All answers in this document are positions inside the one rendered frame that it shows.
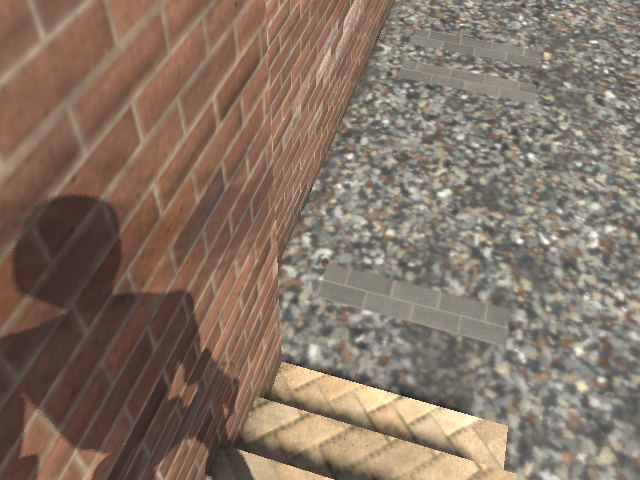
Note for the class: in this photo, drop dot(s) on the stairs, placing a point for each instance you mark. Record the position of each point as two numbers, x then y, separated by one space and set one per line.
315 426

